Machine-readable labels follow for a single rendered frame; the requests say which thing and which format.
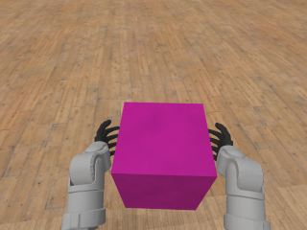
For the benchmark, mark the left robot forearm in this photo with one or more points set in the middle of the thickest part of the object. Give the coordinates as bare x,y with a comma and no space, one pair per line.
86,181

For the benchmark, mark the right robot forearm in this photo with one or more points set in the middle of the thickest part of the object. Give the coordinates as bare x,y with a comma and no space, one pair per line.
244,189

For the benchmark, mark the carton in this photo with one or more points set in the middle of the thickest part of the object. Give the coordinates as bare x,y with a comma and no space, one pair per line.
163,157

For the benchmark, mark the robot left hand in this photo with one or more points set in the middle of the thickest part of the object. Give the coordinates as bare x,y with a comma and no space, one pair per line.
102,132

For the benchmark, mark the robot right hand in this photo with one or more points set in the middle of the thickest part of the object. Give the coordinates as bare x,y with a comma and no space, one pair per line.
224,139

